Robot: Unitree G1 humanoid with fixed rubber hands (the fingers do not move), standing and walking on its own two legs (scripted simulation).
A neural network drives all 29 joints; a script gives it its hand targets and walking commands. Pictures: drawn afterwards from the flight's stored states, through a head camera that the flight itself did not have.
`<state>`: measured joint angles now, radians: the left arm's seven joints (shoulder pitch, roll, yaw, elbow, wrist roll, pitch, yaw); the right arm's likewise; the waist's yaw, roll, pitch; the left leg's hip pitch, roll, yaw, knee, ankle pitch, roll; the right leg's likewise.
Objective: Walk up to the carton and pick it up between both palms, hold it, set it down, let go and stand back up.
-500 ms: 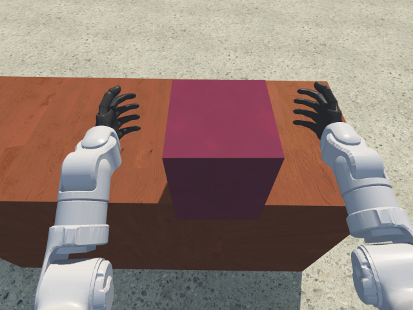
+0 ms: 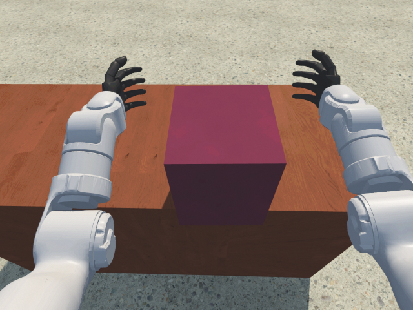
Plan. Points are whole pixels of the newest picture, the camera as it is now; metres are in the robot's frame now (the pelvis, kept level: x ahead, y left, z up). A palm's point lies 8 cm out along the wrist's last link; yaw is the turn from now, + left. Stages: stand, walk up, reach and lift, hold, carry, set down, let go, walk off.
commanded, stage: reach and lift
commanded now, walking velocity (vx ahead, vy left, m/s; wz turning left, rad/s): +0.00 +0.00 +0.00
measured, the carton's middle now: (221, 159) +0.43 -0.01 +0.02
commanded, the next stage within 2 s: none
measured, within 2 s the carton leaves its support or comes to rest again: neither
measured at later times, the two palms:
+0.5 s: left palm (139, 132) +0.45 +0.16 +0.09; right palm (304, 131) +0.45 -0.19 +0.09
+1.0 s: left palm (142, 141) +0.45 +0.16 +0.06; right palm (302, 138) +0.45 -0.19 +0.06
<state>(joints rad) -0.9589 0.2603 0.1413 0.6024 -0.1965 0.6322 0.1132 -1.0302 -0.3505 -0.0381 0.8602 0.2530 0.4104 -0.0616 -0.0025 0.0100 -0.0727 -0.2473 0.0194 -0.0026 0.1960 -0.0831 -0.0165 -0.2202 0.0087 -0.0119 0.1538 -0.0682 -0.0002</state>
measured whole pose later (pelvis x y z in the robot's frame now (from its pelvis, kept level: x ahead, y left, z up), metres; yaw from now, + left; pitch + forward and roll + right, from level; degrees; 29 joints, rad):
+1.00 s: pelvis +0.01 +0.01 -0.01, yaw -1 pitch +21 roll -1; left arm -0.86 0.15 0.09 1.08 -0.15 -0.05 0.09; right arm -0.87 -0.25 -0.02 1.11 0.19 -0.08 -0.02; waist 0.00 0.04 -0.24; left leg -0.51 0.01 0.01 0.21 -0.07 -0.01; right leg -0.47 0.00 0.00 0.13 -0.03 0.01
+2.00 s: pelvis +0.03 +0.00 +0.00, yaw +2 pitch +19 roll +0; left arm -0.71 -0.09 0.45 0.88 0.30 -0.10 0.05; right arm -0.69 0.07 -0.47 0.83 -0.34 -0.11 -0.03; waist -0.03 0.04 -0.23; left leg -0.31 0.01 -0.04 -0.09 0.06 -0.01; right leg -0.29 0.00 -0.05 -0.09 0.04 -0.01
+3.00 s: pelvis +0.00 -0.01 +0.00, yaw +2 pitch +9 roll +0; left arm -0.80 -0.06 0.42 0.64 0.25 0.35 0.06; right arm -0.85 -0.01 -0.29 0.78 -0.15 0.26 -0.08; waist -0.04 0.03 -0.16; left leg -0.16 0.02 -0.03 -0.07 0.07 -0.02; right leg -0.13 0.02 -0.04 -0.09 0.06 -0.02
